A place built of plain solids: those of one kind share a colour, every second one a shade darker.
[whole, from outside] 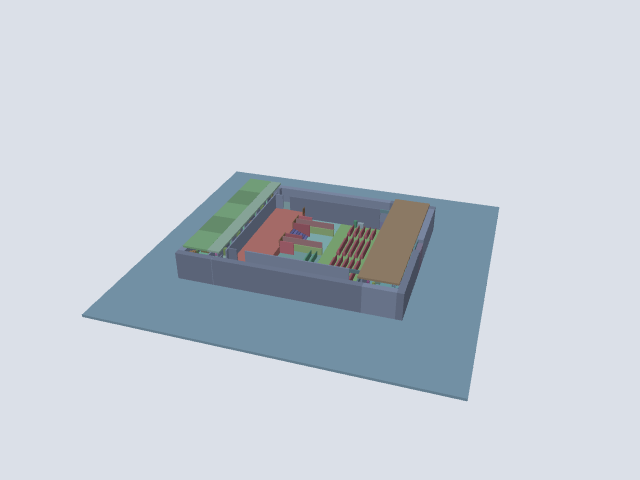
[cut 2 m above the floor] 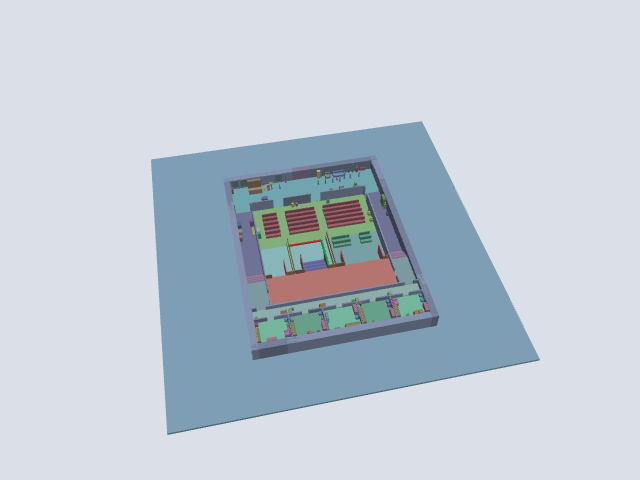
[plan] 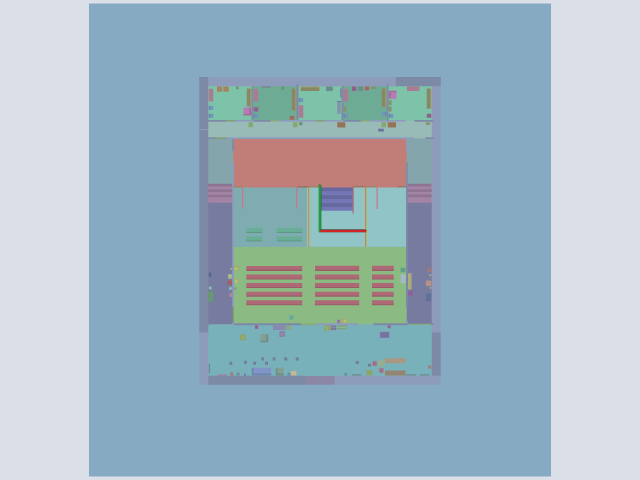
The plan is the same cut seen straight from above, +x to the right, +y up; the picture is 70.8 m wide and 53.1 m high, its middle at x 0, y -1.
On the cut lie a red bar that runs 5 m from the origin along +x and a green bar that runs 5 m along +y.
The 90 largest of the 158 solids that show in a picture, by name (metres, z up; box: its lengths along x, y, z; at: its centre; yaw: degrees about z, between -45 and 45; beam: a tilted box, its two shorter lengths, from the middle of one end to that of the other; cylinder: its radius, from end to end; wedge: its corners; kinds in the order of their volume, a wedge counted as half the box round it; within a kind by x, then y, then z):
{
 "ground_under_all_1": {"box": [51.1, 52.34, 0.4], "at": [0.0, -1.0, -0.75]},
 "wall_1": {"box": [1.0, 7.6, 4.43], "at": [-12.85, -13.22, 1.62]},
 "wall_2": {"box": [1.0, 22.39, 4.43], "at": [-12.85, -0.03, 1.62]},
 "wall_3": {"box": [1.0, 3.7, 4.43], "at": [-12.85, 11.22, 1.62]},
 "wall_4": {"box": [1.0, 5.75, 4.43], "at": [-12.85, 14.14, 1.62]},
 "wall_5": {"box": [2.12, 0.2, 4.43], "at": [-11.49, 12.17, 1.62]},
 "wall_6": {"box": [6.78, 1.0, 4.43], "at": [-9.96, 16.52, 1.62]},
 "wall_7": {"box": [0.2, 15.97, 4.43], "at": [-9.6, -0.44, 1.62]},
 "wall_8": {"box": [0.2, 1.52, 4.43], "at": [-9.6, 9.61, 1.62]},
 "wall_9": {"box": [2.12, 0.2, 4.43], "at": [-8.43, 12.17, 1.62]},
 "wall_10": {"box": [11.75, 1.0, 4.43], "at": [-7.48, -16.52, 1.62]},
 "wall_11": {"box": [0.2, 4.15, 4.43], "at": [-7.47, 14.14, 1.62]},
 "wall_12": {"box": [2.12, 0.2, 4.43], "at": [-6.51, 12.17, 1.62]},
 "wall_13": {"box": [7.7, 0.2, 4.43], "at": [-5.95, -10.32, 1.62]},
 "wall_14": {"box": [7.6, 0.2, 4.43], "at": [-5.9, -10.32, 1.62]},
 "wall_15": {"box": [6.78, 1.0, 4.43], "at": [-4.98, 16.52, 1.62]},
 "wall_16": {"box": [2.12, 0.2, 4.43], "at": [-3.45, 12.17, 1.62]},
 "wall_17": {"box": [4.03, 0.2, 4.43], "at": [-2.49, 12.17, 1.62]},
 "wall_18": {"box": [0.2, 4.15, 4.43], "at": [-2.49, 14.14, 1.62]},
 "wall_19": {"box": [20.75, 0.2, 4.43], "at": [0.0, 10.27, 1.62]},
 "wall_20": {"box": [19.4, 0.2, 4.43], "at": [0.0, 10.27, 1.62]},
 "wall_21": {"box": [6.78, 1.0, 4.43], "at": [0.0, 16.52, 1.62]},
 "wall_22": {"box": [2.12, 0.2, 4.43], "at": [1.53, 12.17, 1.62]},
 "wall_23": {"box": [4.6, 0.2, 4.43], "at": [1.9, -10.32, 1.62]},
 "wall_24": {"box": [4.6, 0.2, 4.43], "at": [1.9, -10.32, 1.62]},
 "wall_25": {"box": [0.2, 4.15, 4.43], "at": [2.49, 14.14, 1.62]},
 "wall_26": {"box": [2.12, 0.2, 4.43], "at": [3.45, 12.17, 1.62]},
 "wall_27": {"box": [6.78, 1.0, 4.43], "at": [4.98, 16.52, 1.62]},
 "wall_28": {"box": [2.12, 0.2, 4.43], "at": [6.51, 12.17, 1.62]},
 "wall_29": {"box": [0.2, 4.15, 4.43], "at": [7.47, 14.14, 1.62]},
 "wall_30": {"box": [11.75, 1.0, 4.43], "at": [7.48, -16.52, 1.62]},
 "wall_31": {"box": [3.8, 0.2, 4.43], "at": [7.8, -10.32, 1.62]},
 "wall_32": {"box": [3.9, 0.2, 4.43], "at": [7.85, -10.32, 1.62]},
 "wall_33": {"box": [2.12, 0.2, 4.43], "at": [8.43, 12.17, 1.62]},
 "wall_34": {"box": [0.2, 15.97, 4.43], "at": [9.6, -0.44, 1.62]},
 "wall_35": {"box": [0.2, 1.52, 4.43], "at": [9.6, 9.61, 1.62]},
 "wall_36": {"box": [6.78, 1.0, 4.43], "at": [9.96, 16.52, 1.62]},
 "wall_37": {"box": [2.12, 0.2, 4.43], "at": [11.49, 12.17, 1.62]},
 "wall_38": {"box": [1.0, 7.6, 4.43], "at": [12.85, -13.22, 1.62]},
 "wall_39": {"box": [1.0, 22.39, 4.43], "at": [12.85, -0.03, 1.62]},
 "wall_40": {"box": [1.0, 3.7, 4.43], "at": [12.85, 11.22, 1.62]},
 "wall_41": {"box": [1.0, 5.75, 4.43], "at": [12.85, 14.14, 1.62]},
 "floor_stage_1": {"box": [19.2, 5.45, 1.82], "at": [0.0, 7.54, 0.31]},
 "floor_dressing_1": {"box": [4.98, 3.95, 1.82], "at": [-9.96, 14.14, 0.31]},
 "floor_dressing_2": {"box": [4.98, 3.95, 1.82], "at": [-4.98, 14.14, 0.31]},
 "floor_dressing_3": {"box": [4.98, 3.95, 1.82], "at": [0.0, 14.14, 0.31]},
 "floor_dressing_4": {"box": [4.98, 3.95, 1.82], "at": [4.98, 14.14, 0.31]},
 "floor_dressing_5": {"box": [4.98, 3.95, 1.82], "at": [9.96, 14.14, 0.31]},
 "floor_parterre_1": {"box": [19.2, 8.56, 0.6], "at": [0.0, -6.04, -0.3]},
 "floor_foyer_1": {"box": [24.9, 5.8, 0.6], "at": [0.0, -13.22, -0.3]},
 "floor_back_corridor_1": {"box": [24.9, 1.9, 1.82], "at": [0.0, 11.22, 0.31]},
 "floor_lift_1": {"box": [8.15, 6.58, 0.6], "at": [-5.53, 1.53, -0.3]},
 "floor_lift_2": {"box": [5.9, 6.58, 0.6], "at": [1.9, 1.53, -0.3]},
 "floor_lift_3": {"box": [4.35, 6.58, 0.6], "at": [7.42, 1.53, -0.3]},
 "floor_walk_1": {"box": [2.85, 5.05, 1.82], "at": [-11.03, 7.75, 0.31]},
 "floor_walk_2": {"box": [2.85, 5.05, 1.82], "at": [11.03, 7.75, 0.31]},
 "floor_promenade_1": {"box": [2.85, 13.44, 0.6], "at": [-11.03, -3.6, -0.3]},
 "floor_promenade_2": {"box": [2.85, 13.44, 0.6], "at": [11.03, -3.6, -0.3]},
 "ceil_foyer_1": {"box": [24.9, 5.8, 0.3], "at": [0.0, -13.22, 4.55]},
 "ceil_dressing_1": {"box": [4.98, 3.95, 0.3], "at": [-9.96, 14.14, 4.62]},
 "ceil_dressing_2": {"box": [4.98, 3.95, 0.3], "at": [-4.98, 14.14, 4.62]},
 "ceil_dressing_3": {"box": [4.98, 3.95, 0.3], "at": [0.0, 14.14, 4.62]},
 "ceil_dressing_4": {"box": [4.98, 3.95, 0.3], "at": [4.98, 14.14, 4.62]},
 "ceil_dressing_5": {"box": [4.98, 3.95, 0.3], "at": [9.96, 14.14, 4.62]},
 "ceil_back_corridor_1": {"box": [24.9, 1.9, 0.3], "at": [0.0, 11.22, 4.62]},
 "door_leaf_1": {"box": [3.2, 0.97, 3.87], "at": [0.0, -16.54, 1.33]},
 "tread_1": {"box": [3.55, 0.43, 0.77], "at": [1.82, 2.46, -0.21]},
 "tread_2": {"box": [3.55, 0.43, 0.95], "at": [1.82, 2.88, -0.13]},
 "tread_3": {"box": [3.55, 0.43, 1.12], "at": [1.82, 3.31, -0.04]},
 "tread_4": {"box": [3.55, 0.43, 1.3], "at": [1.82, 3.75, 0.05]},
 "tread_5": {"box": [3.55, 0.43, 1.47], "at": [1.82, 4.17, 0.14]},
 "tread_6": {"box": [3.55, 0.43, 1.65], "at": [1.82, 4.61, 0.22]},
 "floor_tongue_1": {"box": [0.4, 6.58, 1.82], "at": [-1.25, 1.53, 0.31]},
 "floor_tongue_2": {"box": [0.4, 6.58, 1.82], "at": [5.05, 1.53, 0.31]},
 "tread_walk_1": {"box": [2.65, 0.3, 1.47], "at": [-11.03, 4.47, 0.14]},
 "tread_walk_2": {"box": [2.65, 0.3, 1.65], "at": [-11.03, 4.77, 0.22]},
 "tread_walk_3": {"box": [2.65, 0.3, 1.82], "at": [-11.03, 5.07, 0.31]},
 "tread_walk_4": {"box": [2.65, 0.3, 1.47], "at": [11.03, 4.47, 0.14]},
 "tread_walk_5": {"box": [2.65, 0.3, 1.65], "at": [11.03, 4.77, 0.22]},
 "tread_walk_6": {"box": [2.65, 0.3, 1.82], "at": [11.03, 5.07, 0.31]},
 "seats_parterre_1": {"box": [6.2, 0.44, 0.47], "at": [-5.05, -7.88, 0.23]},
 "seats_parterre_2": {"box": [6.2, 0.44, 0.47], "at": [-5.05, -6.93, 0.23]},
 "seats_parterre_3": {"box": [6.2, 0.44, 0.47], "at": [-5.05, -5.98, 0.23]},
 "seats_parterre_4": {"box": [6.2, 0.44, 0.47], "at": [-5.05, -5.03, 0.23]},
 "seats_parterre_5": {"box": [6.2, 0.44, 0.47], "at": [-5.05, -4.08, 0.23]},
 "rail_tongue_1": {"box": [0.12, 6.58, 2.87], "at": [-1.25, 1.53, 0.83]},
 "rail_tongue_2": {"box": [0.12, 6.58, 2.87], "at": [5.05, 1.53, 0.83]},
 "cloakroom_foyer_1": {"box": [2.25, 0.55, 1.75], "at": [8.32, -15.71, 0.87]},
 "cloakroom_foyer_2": {"box": [2.25, 0.55, 1.0], "at": [8.32, -14.37, 0.5]},
 "wall_cheek_1": {"box": [0.14, 3.0, 2.77], "at": [3.67, 3.44, 0.79]}
}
